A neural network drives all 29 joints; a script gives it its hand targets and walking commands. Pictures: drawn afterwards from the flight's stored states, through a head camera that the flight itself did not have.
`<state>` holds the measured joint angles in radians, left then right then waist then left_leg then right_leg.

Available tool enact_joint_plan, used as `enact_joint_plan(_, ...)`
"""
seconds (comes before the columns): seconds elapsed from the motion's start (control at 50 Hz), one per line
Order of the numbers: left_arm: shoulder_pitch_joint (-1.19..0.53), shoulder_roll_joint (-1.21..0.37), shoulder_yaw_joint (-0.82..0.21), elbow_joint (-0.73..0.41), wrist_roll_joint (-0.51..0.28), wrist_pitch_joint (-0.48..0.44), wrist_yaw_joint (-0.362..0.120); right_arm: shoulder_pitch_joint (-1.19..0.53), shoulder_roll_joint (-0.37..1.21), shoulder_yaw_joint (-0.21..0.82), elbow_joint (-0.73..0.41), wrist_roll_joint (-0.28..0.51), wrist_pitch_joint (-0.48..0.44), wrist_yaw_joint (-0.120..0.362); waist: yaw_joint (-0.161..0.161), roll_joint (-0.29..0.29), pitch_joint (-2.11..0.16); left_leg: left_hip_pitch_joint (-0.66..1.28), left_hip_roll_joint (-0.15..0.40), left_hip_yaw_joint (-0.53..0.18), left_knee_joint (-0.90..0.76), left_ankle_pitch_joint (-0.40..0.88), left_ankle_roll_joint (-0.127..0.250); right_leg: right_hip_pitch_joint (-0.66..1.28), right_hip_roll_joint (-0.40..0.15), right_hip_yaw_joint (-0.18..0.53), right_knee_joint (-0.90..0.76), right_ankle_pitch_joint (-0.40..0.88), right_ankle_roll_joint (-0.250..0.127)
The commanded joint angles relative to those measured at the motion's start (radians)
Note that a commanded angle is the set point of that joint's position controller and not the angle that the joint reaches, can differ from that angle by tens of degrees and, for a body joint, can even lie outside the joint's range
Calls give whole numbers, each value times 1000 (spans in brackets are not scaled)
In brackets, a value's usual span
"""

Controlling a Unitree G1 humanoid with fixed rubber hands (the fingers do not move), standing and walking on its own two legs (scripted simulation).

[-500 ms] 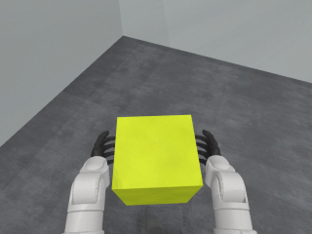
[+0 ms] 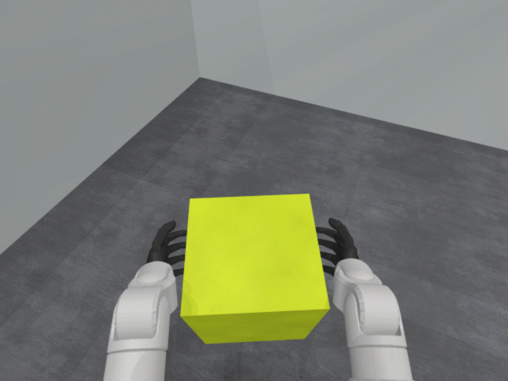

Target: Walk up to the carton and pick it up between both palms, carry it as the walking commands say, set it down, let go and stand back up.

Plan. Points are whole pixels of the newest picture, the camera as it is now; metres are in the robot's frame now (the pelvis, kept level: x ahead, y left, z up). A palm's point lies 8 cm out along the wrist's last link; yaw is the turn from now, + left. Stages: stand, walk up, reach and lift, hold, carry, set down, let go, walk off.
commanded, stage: carry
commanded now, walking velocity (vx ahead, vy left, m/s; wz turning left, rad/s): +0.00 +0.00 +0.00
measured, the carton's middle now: (252, 275) +0.31 -0.01 -0.04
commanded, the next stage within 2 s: hold in 0.72 s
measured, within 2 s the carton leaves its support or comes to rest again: neither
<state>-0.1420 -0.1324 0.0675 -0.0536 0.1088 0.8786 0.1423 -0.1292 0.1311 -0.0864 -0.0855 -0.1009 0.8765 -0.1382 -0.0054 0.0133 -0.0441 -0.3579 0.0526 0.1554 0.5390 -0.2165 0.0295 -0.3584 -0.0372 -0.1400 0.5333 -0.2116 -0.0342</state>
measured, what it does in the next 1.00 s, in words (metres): stands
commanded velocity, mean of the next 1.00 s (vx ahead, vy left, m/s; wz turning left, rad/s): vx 0.00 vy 0.00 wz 0.00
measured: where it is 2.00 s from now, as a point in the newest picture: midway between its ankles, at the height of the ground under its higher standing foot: outside the picture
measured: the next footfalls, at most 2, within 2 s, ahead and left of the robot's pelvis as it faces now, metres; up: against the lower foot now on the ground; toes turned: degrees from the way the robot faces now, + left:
none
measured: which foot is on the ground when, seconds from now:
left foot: down 0.00-1.00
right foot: down 0.00-1.00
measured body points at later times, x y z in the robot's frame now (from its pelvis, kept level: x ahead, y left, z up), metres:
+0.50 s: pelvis +0.00 +0.00 +0.00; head -0.01 +0.00 +0.45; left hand +0.28 +0.14 +0.04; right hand +0.28 -0.15 +0.05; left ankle +0.04 +0.10 -0.73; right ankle +0.04 -0.10 -0.73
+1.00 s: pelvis +0.00 +0.00 +0.00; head +0.01 +0.00 +0.45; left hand +0.25 +0.14 -0.02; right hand +0.25 -0.16 -0.02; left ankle +0.04 +0.10 -0.73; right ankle +0.04 -0.10 -0.73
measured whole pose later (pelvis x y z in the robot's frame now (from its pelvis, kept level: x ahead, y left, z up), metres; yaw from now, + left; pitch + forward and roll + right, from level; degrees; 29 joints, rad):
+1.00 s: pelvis +0.00 +0.00 +0.00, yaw -3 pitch -5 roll +1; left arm -0.04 -0.05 -0.04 0.08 0.06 0.76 0.16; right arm -0.01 0.07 0.00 0.07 -0.09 0.73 -0.15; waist 0.04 -0.01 0.11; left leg -0.22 -0.01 0.07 0.54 -0.24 0.02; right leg -0.24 0.01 -0.03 0.56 -0.24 -0.04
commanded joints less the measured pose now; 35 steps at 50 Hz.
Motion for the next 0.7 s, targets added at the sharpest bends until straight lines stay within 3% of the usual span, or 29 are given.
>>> enact_joint_plan(0.0,-380,-713,-434,-154,-206,-58,-179,-440,720,478,-132,203,-53,171,6,-16,-438,164,116,-134,-70,167,20,185,-125,154,-59,207,-39)
enact_joint_plan(0.06,-447,-774,-482,-271,-256,-61,-175,-482,779,510,-220,247,-50,166,3,-14,-375,109,112,-138,-103,77,15,152,-127,160,-93,101,-40)
enact_joint_plan(0.08,-433,-759,-459,-180,-218,-54,-182,-496,751,498,-170,217,-50,174,1,0,-362,120,107,-133,-96,57,20,112,-126,176,-115,93,-38)
enact_joint_plan(0.1,-440,-776,-466,-126,-199,-68,-196,-426,771,472,-49,171,-54,190,-1,-13,-351,120,108,-125,-104,33,12,103,-122,169,-107,65,-36)
enact_joint_plan(0.12,-493,-766,-466,-140,-197,-79,-199,-494,770,486,-63,180,-67,194,1,-16,-325,119,112,-134,-110,48,13,91,-120,173,-107,78,-34)
enact_joint_plan(0.14,-526,-785,-513,-278,-247,-79,-187,-518,787,508,-197,233,-70,185,5,22,-362,126,116,-138,-113,76,20,132,-118,146,-84,70,-27)
enact_joint_plan(0.16,-538,-810,-532,-328,-278,-63,-179,-526,809,534,-254,259,-57,174,2,1,-360,133,129,-139,-107,126,15,129,-113,144,-74,87,-27)
enact_joint_plan(0.24,-457,-793,-494,-259,-244,-32,-173,-512,782,520,-250,256,-31,171,4,-5,-372,124,111,-134,-110,31,19,123,-123,167,-118,13,-33)
enact_joint_plan(0.26,-440,-796,-508,-391,-304,-13,-154,-522,788,555,-411,317,-13,145,3,-36,-389,121,104,-124,-95,-3,21,122,-132,188,-144,-8,-31)
enact_joint_plan(0.28,-415,-745,-461,-219,-224,-3,-164,-477,735,494,-216,228,-2,156,0,-3,-352,124,108,-129,-109,15,17,99,-128,174,-122,9,-28)
enact_joint_plan(0.3,-327,-680,-398,-122,-180,-1,-159,-428,675,461,-146,197,-3,148,2,-42,-375,125,109,-130,-95,30,16,134,-131,173,-128,40,-35)
enact_joint_plan(0.32,-401,-791,-503,-381,-292,4,-148,-508,774,562,-417,306,3,136,0,-25,-401,141,104,-122,-94,46,11,134,-136,173,-113,80,-37)
enact_joint_plan(0.34,-322,-614,-378,-207,-197,11,-126,-401,617,437,-213,210,13,116,4,-19,-418,134,110,-132,-88,104,9,164,-132,163,-87,146,-39)
enact_joint_plan(0.36,-331,-706,-451,-252,-220,16,-140,-423,707,502,-256,242,18,132,2,3,-418,133,114,-133,-89,131,14,175,-132,151,-85,162,-35)
enact_joint_plan(0.38,-345,-725,-469,-312,-248,16,-138,-415,722,516,-307,260,24,131,1,-41,-416,125,116,-132,-88,121,9,176,-128,155,-85,158,-37)
enact_joint_plan(0.4,-324,-658,-392,-164,-189,10,-138,-384,682,458,-124,209,21,132,1,-50,-385,107,116,-137,-93,124,10,175,-126,148,-80,165,-33)
enact_joint_plan(0.42,-374,-709,-455,-272,-226,6,-144,-414,721,495,-221,237,18,140,1,-11,-410,141,115,-130,-93,143,9,160,-131,155,-73,172,-34)
enact_joint_plan(0.44,-413,-770,-514,-450,-302,15,-132,-470,768,552,-425,317,20,129,2,10,-385,121,115,-135,-103,103,12,148,-122,154,-91,98,-32)
enact_joint_plan(0.46,-384,-677,-440,-288,-232,14,-129,-412,678,456,-233,229,25,125,1,16,-392,129,112,-134,-104,86,10,132,-125,164,-88,98,-35)
enact_joint_plan(0.5,-398,-732,-472,-317,-249,21,-136,-429,741,503,-264,251,34,133,-1,-42,-362,103,116,-141,-106,70,8,142,-123,150,-102,74,-31)
enact_joint_plan(0.54,-428,-714,-475,-360,-259,20,-129,-426,733,495,-271,251,36,126,-1,-49,-383,107,108,-134,-87,90,10,152,-130,156,-102,120,-32)
enact_joint_plan(0.56,-407,-729,-485,-395,-272,30,-128,-451,743,529,-344,282,41,124,-2,-26,-364,101,105,-126,-97,64,6,141,-128,156,-112,99,-26)
enact_joint_plan(0.58,-388,-745,-483,-337,-258,45,-129,-433,737,510,-309,264,52,124,1,13,-341,89,107,-134,-110,58,10,127,-123,159,-104,73,-28)
enact_joint_plan(0.6,-370,-773,-495,-311,-250,45,-142,-410,768,532,-278,253,55,137,1,-30,-382,125,108,-129,-108,42,9,127,-130,164,-102,75,-37)
enact_joint_plan(0.62,-395,-763,-483,-302,-246,50,-141,-453,757,515,-283,256,56,136,2,-5,-363,116,109,-130,-124,35,10,126,-124,153,-101,52,-27)
enact_joint_plan(0.64,-429,-760,-491,-396,-282,48,-128,-482,755,520,-378,296,52,124,4,23,-366,113,107,-124,-118,14,4,119,-125,163,-117,15,-29)
enact_joint_plan(0.66,-358,-723,-453,-231,-217,49,-137,-427,716,480,-219,233,50,136,3,29,-352,130,112,-132,-113,11,7,108,-122,167,-115,14,-34)
enact_joint_plan(0.68,-451,-789,-539,-425,-290,50,-140,-453,786,532,-356,280,57,136,0,27,-356,116,113,-131,-126,35,5,115,-123,156,-108,18,-29)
